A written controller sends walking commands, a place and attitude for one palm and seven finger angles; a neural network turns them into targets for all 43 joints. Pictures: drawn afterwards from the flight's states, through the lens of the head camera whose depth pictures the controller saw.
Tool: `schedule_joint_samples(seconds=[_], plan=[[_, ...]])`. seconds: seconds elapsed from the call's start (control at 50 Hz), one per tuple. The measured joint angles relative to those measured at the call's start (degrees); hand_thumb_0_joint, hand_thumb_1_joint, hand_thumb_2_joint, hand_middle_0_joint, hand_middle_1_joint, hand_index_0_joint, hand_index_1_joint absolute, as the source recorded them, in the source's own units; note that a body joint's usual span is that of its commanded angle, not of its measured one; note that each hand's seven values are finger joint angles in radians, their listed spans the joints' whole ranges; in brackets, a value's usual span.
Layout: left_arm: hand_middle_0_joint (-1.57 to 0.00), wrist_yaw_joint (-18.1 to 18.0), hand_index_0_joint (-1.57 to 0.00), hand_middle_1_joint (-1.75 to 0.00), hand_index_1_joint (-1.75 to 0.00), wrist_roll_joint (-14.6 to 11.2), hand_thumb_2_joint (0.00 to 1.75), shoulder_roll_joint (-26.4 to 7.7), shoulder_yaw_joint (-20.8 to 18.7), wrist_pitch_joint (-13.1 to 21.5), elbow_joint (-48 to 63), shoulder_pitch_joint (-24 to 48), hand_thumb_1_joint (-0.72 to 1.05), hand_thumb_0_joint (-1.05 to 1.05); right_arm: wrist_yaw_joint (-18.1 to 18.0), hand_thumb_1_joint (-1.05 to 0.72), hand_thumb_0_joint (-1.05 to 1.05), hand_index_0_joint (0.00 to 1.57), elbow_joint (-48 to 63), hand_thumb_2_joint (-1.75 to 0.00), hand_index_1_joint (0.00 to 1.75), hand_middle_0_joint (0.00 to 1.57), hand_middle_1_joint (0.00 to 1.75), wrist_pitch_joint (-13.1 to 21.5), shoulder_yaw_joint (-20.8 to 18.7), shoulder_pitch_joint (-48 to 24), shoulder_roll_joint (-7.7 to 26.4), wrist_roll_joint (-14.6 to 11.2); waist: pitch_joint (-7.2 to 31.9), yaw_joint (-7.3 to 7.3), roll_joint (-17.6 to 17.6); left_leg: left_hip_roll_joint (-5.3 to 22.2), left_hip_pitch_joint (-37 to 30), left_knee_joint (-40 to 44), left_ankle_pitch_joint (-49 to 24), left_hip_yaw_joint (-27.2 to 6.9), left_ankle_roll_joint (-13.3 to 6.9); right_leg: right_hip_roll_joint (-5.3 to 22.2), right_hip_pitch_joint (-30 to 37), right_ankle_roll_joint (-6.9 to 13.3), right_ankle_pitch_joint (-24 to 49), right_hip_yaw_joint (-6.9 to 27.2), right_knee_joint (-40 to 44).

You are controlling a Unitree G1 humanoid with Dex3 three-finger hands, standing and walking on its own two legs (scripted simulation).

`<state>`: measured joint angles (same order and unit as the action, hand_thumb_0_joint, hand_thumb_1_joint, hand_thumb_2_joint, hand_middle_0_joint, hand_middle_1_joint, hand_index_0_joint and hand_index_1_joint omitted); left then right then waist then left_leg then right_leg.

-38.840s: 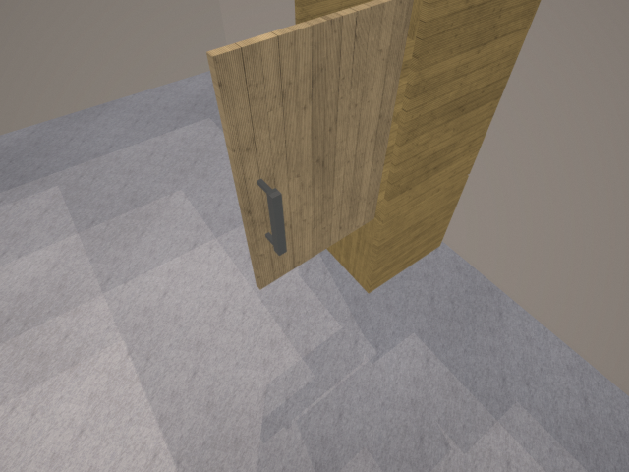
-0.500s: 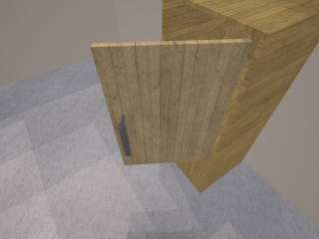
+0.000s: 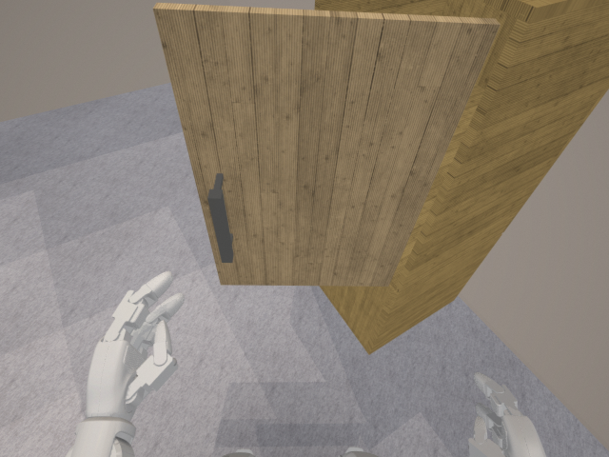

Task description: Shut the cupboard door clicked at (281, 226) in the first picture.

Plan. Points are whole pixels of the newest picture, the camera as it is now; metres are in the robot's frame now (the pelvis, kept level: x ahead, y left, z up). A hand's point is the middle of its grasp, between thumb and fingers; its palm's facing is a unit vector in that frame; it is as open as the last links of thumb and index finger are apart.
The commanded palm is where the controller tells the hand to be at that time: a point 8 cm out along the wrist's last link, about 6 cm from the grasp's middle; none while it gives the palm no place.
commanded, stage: raise the hand and make a fist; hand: left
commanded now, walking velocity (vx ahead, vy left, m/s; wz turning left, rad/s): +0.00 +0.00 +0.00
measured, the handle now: (223, 220) +0.50 +0.16 -0.02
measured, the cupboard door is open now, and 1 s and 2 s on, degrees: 59 59 59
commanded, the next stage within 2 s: bring the fist close to the handle in 1.62 s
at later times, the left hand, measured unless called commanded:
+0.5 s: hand (163, 401) +0.20 +0.18 -0.02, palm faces +0.05 -1.00 -0.01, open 4.3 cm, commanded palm +0.16 +0.24 -0.01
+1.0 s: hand (139, 397) +0.20 +0.21 -0.01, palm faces +0.05 -1.00 -0.01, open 3.0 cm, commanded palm +0.18 +0.26 -0.01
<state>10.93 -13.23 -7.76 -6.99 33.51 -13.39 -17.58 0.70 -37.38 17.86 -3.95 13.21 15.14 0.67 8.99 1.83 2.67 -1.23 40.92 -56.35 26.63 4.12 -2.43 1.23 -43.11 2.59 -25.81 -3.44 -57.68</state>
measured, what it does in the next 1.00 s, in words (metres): lowers itself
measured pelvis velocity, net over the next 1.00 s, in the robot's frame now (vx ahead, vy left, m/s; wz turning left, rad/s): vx -0.01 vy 0.02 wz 0.01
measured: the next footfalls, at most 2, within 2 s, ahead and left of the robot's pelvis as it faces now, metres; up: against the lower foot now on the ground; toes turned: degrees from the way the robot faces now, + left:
none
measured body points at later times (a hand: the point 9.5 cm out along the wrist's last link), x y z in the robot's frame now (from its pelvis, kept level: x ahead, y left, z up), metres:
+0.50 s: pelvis -0.02 -0.01 -0.06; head +0.06 -0.01 +0.39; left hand +0.19 +0.23 -0.01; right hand +0.16 -0.22 -0.15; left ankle +0.01 +0.10 -0.68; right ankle +0.03 -0.09 -0.68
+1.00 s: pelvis -0.01 +0.02 -0.05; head +0.07 +0.05 +0.39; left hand +0.19 +0.26 -0.01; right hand +0.20 -0.19 -0.11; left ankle +0.01 +0.10 -0.68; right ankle +0.03 -0.09 -0.68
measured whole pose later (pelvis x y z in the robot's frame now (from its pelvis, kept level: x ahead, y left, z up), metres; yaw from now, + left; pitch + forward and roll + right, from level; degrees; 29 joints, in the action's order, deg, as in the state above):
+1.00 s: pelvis -0.01 +0.02 -0.05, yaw +1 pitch +19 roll -4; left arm 11.2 -14.0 -12.4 -5.9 25.7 2.4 -23.7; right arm -2.0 -26.2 9.3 0.9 11.1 13.0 0.4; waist 10.1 -1.1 -1.1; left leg -0.3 60.6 -74.8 33.2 0.6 -4.0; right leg 1.0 -59.0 1.2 -30.1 -7.1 -70.3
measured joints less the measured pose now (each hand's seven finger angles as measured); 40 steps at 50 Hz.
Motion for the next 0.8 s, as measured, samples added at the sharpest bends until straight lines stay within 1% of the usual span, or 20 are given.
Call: schedule_joint_samples(seconds=[0.02,0.04,0.08,0.12,0.16,0.22,0.26,0.28,0.32,0.38,0.42,0.46,0.5,0.56,0.62,0.66,0.72,0.8], plan=[[-0.33,2.30,-0.33,-0.44,-0.44,-0.23,0.90,-0.05,-0.18,1.89,0.16,-0.64,0.92,0.01,0.23,-0.90,0.01,0.20,1.94,-0.90,0.30,0.21,0.30,-0.41,-0.45,-1.05,0.26,-0.08,0.28,-0.37,0.54,0.37,2.76,-3.06,1.09,-0.11,0.56,-0.16,-2.72,0.28,-1.07,-0.15,-2.90],[-0.35,3.97,-0.34,-0.46,-0.46,-0.44,0.90,-0.24,-0.22,2.44,0.49,-1.64,0.92,0.00,0.31,-0.90,0.01,0.20,3.77,-0.90,0.30,0.21,0.30,-0.94,-0.82,-2.06,0.57,-0.24,0.41,-0.80,0.90,0.61,5.17,-5.85,2.20,-0.25,0.75,-0.27,-5.08,0.63,-2.04,-0.36,-5.55],[-0.38,5.60,-0.38,-0.50,-0.49,-1.00,0.90,-0.91,-0.19,0.83,1.43,-4.23,0.91,0.00,-0.05,-0.90,0.01,0.20,6.91,-0.90,0.30,0.20,0.30,-2.02,-1.22,-3.85,1.12,-0.62,0.44,-1.83,1.14,0.94,9.16,-10.44,3.69,-0.74,0.35,-0.38,-8.81,1.18,-3.71,-0.97,-9.82],[-0.42,5.34,-0.42,-0.54,-0.53,-1.49,0.90,-1.73,-0.52,-1.59,2.89,-6.95,0.90,0.01,-0.72,-0.90,0.01,0.20,9.06,-0.90,0.30,0.20,0.30,-2.82,-1.16,-5.23,1.30,-0.82,0.44,-2.89,0.87,1.27,12.39,-14.04,5.14,-1.73,1.08,-0.49,-11.50,1.63,-4.89,-2.00,-12.74],[-0.46,3.97,-0.45,-0.58,-0.57,-1.96,0.90,-2.40,-0.99,-2.71,5.71,-9.46,0.90,0.01,-1.40,-0.90,0.01,0.20,10.19,-0.90,0.30,0.20,0.30,-3.05,-0.66,-6.27,1.05,-0.82,0.12,-3.83,0.08,1.59,14.87,-16.75,5.94,-3.10,1.83,-0.66,-13.15,2.04,-5.59,-3.40,-14.47],[-0.51,2.83,-0.50,-0.63,-0.63,-2.59,0.90,-3.48,-1.34,-1.46,11.32,-10.97,0.90,0.02,-2.33,-0.90,0.01,0.20,10.07,-0.90,0.30,0.20,0.30,-2.74,0.95,-7.01,0.08,-0.45,-0.14,-5.06,-1.23,1.88,17.92,-19.56,6.52,-5.13,2.20,-0.87,-14.99,2.49,-6.00,-5.44,-15.87],[-0.54,3.53,-0.54,-0.67,-0.67,-3.11,0.90,-4.00,-1.08,-0.54,13.82,-9.68,0.90,0.02,-2.71,-0.90,0.01,0.20,9.26,-0.90,0.30,0.20,0.30,-2.67,2.36,-7.14,-0.78,-0.39,-0.27,-5.53,-2.23,1.97,19.59,-20.79,6.58,-6.22,2.39,-0.95,-15.98,2.68,-5.99,-6.53,-16.34],[-0.56,4.29,-0.56,-0.69,-0.69,-3.33,0.90,-4.21,-0.88,-0.66,14.43,-8.48,0.90,0.02,-2.89,-0.90,0.01,0.20,8.77,-0.90,0.30,0.20,0.30,-2.80,3.11,-7.09,-1.27,-0.46,-0.32,-5.65,-2.69,2.02,20.29,-21.23,6.56,-6.58,2.43,-1.00,-16.46,2.73,-5.92,-6.89,-16.49],[-0.60,6.06,-0.59,-0.73,-0.73,-3.67,0.90,-4.64,-0.43,-2.53,14.52,-5.66,0.90,0.01,-3.13,-0.90,0.01,0.20,7.85,-0.90,0.30,0.20,0.30,-3.40,4.43,-6.63,-2.43,-0.82,-0.30,-5.61,-3.39,2.11,21.35,-21.67,6.43,-6.86,2.45,-1.08,-17.34,2.69,-5.71,-7.17,-16.65],[-0.65,7.60,-0.65,-0.79,-0.79,-3.78,0.90,-5.08,-0.21,-8.01,13.49,-2.51,0.90,0.01,-3.26,-0.90,0.01,0.20,6.79,-0.90,0.30,0.21,0.30,-4.78,5.61,-4.96,-4.22,-1.46,-0.23,-4.89,-4.01,2.27,21.67,-21.29,6.16,-6.43,2.33,-1.23,-17.88,2.52,-5.25,-6.75,-16.29],[-0.69,7.06,-0.69,-0.83,-0.83,-3.76,0.90,-5.05,-0.61,-11.30,12.95,-2.03,0.90,0.01,-3.21,-0.90,0.01,0.21,6.30,-0.90,0.30,0.21,0.30,-5.67,5.76,-3.39,-5.06,-1.65,-0.12,-4.06,-4.34,2.32,21.17,-20.50,5.99,-5.86,2.09,-1.29,-17.64,2.28,-4.93,-6.17,-15.67],[-0.73,5.61,-0.72,-0.87,-0.87,-3.79,0.90,-4.70,-1.30,-12.74,12.77,-2.61,0.90,0.01,-3.17,-0.90,0.01,0.21,5.78,-0.90,0.30,0.21,0.30,-6.24,5.51,-1.73,-5.42,-1.65,0.05,-3.27,-4.44,2.32,20.37,-19.47,5.81,-5.15,1.80,-1.32,-17.18,1.92,-4.63,-5.44,-14.89],[-0.76,4.02,-0.76,-0.91,-0.91,-3.64,0.90,-4.31,-1.97,-12.36,12.87,-3.67,0.90,0.01,-3.22,-0.90,0.01,0.21,5.32,-0.90,0.30,0.21,0.30,-6.48,5.03,-0.15,-5.14,-1.48,0.31,-2.76,-4.51,2.29,19.70,-18.60,5.69,-4.55,1.48,-1.34,-16.74,1.58,-4.37,-4.83,-14.16],[-0.82,2.38,-0.81,-0.97,-0.97,-3.44,0.90,-3.86,-2.20,-9.68,13.20,-5.43,0.90,0.01,-3.19,-0.90,0.01,0.21,4.79,-0.90,0.30,0.21,0.30,-6.47,4.12,1.52,-3.83,-1.16,0.65,-2.27,-4.61,2.10,19.20,-17.90,5.66,-3.94,0.91,-1.20,-16.37,1.07,-4.18,-4.21,-13.50],[-0.87,2.02,-0.87,-1.03,-1.03,-3.12,0.90,-3.81,-1.43,-7.12,13.22,-6.48,0.90,0.01,-3.33,-0.90,0.01,0.20,4.83,-0.90,0.30,0.21,0.30,-6.43,3.34,2.15,-2.12,-0.97,0.71,-2.05,-4.53,1.85,19.33,-17.94,5.80,-3.55,0.29,-0.97,-16.50,0.58,-4.19,-3.82,-13.46],[-0.91,2.13,-0.90,-1.07,-1.07,-2.91,0.90,-3.89,-0.70,-6.04,13.06,-6.69,0.90,0.01,-3.48,-0.90,0.01,0.20,5.11,-0.90,0.30,0.21,0.30,-6.34,2.88,2.08,-1.17,-0.91,0.75,-1.96,-4.34,1.67,19.67,-18.21,5.95,-3.36,-0.08,-0.78,-16.80,0.26,-4.27,-3.63,-13.67],[-0.96,1.95,-0.96,-1.13,-1.13,-2.49,0.90,-4.11,0.12,-5.51,13.29,-6.73,0.90,0.01,-3.68,-0.90,0.01,0.20,5.97,-0.90,0.30,0.21,0.30,-6.37,2.40,1.37,-0.31,-0.84,0.65,-1.91,-3.98,1.49,20.05,-18.67,6.22,-3.16,-0.55,-0.60,-17.10,-0.14,-4.38,-3.44,-13.96],[-1.04,0.88,-1.03,-1.21,-1.21,-1.97,0.90,-4.21,0.62,-5.58,14.36,-6.65,0.90,0.01,-3.64,-0.90,0.01,0.20,7.62,-0.90,0.30,0.21,0.30,-6.78,2.42,-0.10,-0.23,-0.65,0.59,-1.97,-3.63,1.28,20.14,-18.89,6.43,-3.06,-1.00,-0.41,-17.02,-0.61,-4.42,-3.33,-13.92]])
